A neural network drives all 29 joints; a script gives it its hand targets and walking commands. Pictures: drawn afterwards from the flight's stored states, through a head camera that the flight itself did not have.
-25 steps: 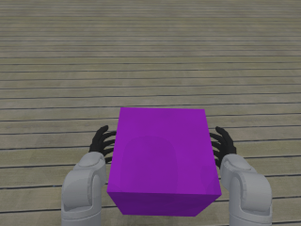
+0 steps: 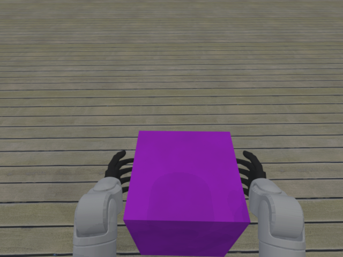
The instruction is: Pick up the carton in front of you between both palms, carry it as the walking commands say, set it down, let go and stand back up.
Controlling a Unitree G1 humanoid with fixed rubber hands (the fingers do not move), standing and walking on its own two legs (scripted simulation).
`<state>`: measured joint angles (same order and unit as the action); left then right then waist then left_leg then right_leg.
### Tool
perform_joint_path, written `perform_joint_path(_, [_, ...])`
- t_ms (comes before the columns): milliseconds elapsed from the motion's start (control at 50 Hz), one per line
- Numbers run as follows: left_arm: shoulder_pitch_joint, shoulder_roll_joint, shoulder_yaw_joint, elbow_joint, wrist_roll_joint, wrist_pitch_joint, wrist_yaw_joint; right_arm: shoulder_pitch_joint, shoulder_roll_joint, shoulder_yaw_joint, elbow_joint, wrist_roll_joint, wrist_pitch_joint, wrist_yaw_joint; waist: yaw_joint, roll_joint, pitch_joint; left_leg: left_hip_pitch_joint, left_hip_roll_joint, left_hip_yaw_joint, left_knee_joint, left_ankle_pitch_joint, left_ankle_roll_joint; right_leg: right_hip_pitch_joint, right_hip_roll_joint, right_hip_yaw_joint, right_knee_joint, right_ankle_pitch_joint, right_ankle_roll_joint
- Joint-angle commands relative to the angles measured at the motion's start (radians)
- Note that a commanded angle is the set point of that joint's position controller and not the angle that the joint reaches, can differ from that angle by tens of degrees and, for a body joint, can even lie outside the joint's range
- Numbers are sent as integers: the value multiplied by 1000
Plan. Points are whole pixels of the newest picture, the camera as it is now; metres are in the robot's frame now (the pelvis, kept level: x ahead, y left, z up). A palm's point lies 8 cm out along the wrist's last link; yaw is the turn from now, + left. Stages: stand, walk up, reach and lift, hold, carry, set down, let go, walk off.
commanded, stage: carry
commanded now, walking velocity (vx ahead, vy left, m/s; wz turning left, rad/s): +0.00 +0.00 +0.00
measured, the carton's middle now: (183, 196) +0.28 +0.00 +0.01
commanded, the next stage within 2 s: none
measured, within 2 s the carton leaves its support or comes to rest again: neither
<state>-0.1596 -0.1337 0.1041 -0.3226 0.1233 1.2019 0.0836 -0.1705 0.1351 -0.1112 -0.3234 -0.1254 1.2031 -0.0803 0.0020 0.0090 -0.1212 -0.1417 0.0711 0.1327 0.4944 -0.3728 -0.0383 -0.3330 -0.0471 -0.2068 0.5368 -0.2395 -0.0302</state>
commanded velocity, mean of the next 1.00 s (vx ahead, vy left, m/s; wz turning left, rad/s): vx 0.00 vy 0.00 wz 0.00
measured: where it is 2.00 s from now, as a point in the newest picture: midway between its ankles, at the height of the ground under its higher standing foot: outside the picture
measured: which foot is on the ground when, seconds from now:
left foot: down 0.00-1.00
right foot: down 0.00-1.00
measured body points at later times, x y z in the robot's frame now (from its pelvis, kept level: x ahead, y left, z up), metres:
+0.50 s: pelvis -0.01 +0.01 -0.01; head -0.02 +0.01 +0.44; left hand +0.27 +0.17 +0.07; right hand +0.27 -0.14 +0.07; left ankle -0.11 +0.11 -0.74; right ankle +0.00 -0.10 -0.74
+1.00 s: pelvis -0.05 +0.01 +0.00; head -0.08 +0.01 +0.45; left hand +0.22 +0.16 +0.05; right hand +0.23 -0.14 +0.05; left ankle -0.11 +0.11 -0.74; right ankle +0.00 -0.10 -0.74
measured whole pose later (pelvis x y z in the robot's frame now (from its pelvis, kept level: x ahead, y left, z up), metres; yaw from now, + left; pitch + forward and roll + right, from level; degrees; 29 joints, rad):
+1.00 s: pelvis -0.05 +0.01 +0.00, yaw +1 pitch +2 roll +0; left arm -0.13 -0.13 0.10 -0.06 0.19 0.98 0.04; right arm -0.14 0.13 -0.11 -0.06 -0.19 0.97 -0.04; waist 0.00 0.00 -0.11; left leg -0.17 0.06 0.19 0.50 -0.35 0.01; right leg -0.34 -0.08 -0.19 0.50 -0.18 -0.02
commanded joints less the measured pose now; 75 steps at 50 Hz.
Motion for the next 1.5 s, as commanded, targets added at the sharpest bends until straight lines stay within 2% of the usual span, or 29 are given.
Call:
perform_joint_path(0, [-449, -909, -718, -55, -414, 8, -259, -418, 905, 710, -28, 410, 11, 263, -1, 28, -246, 56, 92, -35, -4, 778, -6, 189, -100, 76, 31, 658, 6])
perform_joint_path(60, [-478, -917, -723, -69, -425, 8, -258, -444, 913, 710, -43, 417, 9, 261, -2, 26, -236, 73, 93, -25, -11, 783, -5, 189, -95, 72, 13, 626, 13])
perform_joint_path(200, [-454, -910, -716, -55, -417, 13, -255, -425, 905, 707, -39, 411, 15, 256, -4, 7, -258, 80, 91, -15, -13, 737, -2, 225, -107, 82, 12, 669, 4])
perform_joint_path(400, [-459, -917, -716, -54, -414, 11, -256, -435, 906, 710, -43, 414, 14, 260, -2, 23, -250, 75, 113, -9, -6, 694, 21, 179, -114, 89, 33, 502, -1])
perform_joint_path(480, [-480, -923, -721, -69, -423, 10, -259, -447, 917, 714, -50, 413, 11, 261, -2, 10, -228, 35, 104, -5, -19, 539, 29, 178, -119, 95, 11, 459, 0])
perform_joint_path(580, [-448, -921, -723, -11, -401, -8, -266, -419, 918, 722, 2, 394, -6, 266, -1, -3, -203, 5, 101, -12, -40, 419, 33, 169, -126, 108, -14, 425, 3])
perform_joint_path(780, [-459, -896, -699, 88, -338, -134, -272, -433, 904, 701, 104, 335, -131, 271, -1, -7, -153, -57, 99, -35, -95, 215, 48, 146, -125, 127, -71, 273, 4])
perform_joint_path(1000, [-430, -819, -578, 230, -214, -320, -266, -404, 829, 584, 250, 209, -319, 263, -3, -10, -158, -78, 98, -40, -103, 168, 53, 138, -128, 132, -89, 232, 9])
perform_joint_path(1140, [-503, -828, -448, 405, -121, -478, -275, -470, 839, 458, 422, 117, -476, 268, -2, -11, -166, -87, 96, -44, -106, 136, 56, 138, -127, 134, -98, 211, 9])
perform_joint_path(1220, [-546, -873, -419, 479, -96, -553, -285, -514, 879, 431, 493, 93, -552, 278, -3, -12, -187, -82, 94, -45, -95, 148, 58, 148, -128, 135, -94, 226, 8])
perform_joint_path(1300, [-545, -907, -438, 484, -101, -570, -290, -518, 913, 453, 498, 101, -570, 284, -4, -12, -217, -68, 92, -43, -74, 197, 58, 159, -130, 132, -79, 266, 6])
perform_joint_path(1380, [-506, -914, -492, 429, -136, -534, -289, -483, 921, 507, 443, 138, -532, 283, -4, -13, -233, -58, 92, -41, -55, 249, 58, 160, -134, 128, -64, 305, 7])
perform_joint_path(1480, [-479, -881, -485, 412, -133, -503, -283, -450, 889, 495, 431, 131, -500, 278, -3, -9, -221, -67, 93, -39, -50, 268, 58, 147, -133, 124, -56, 312, 7])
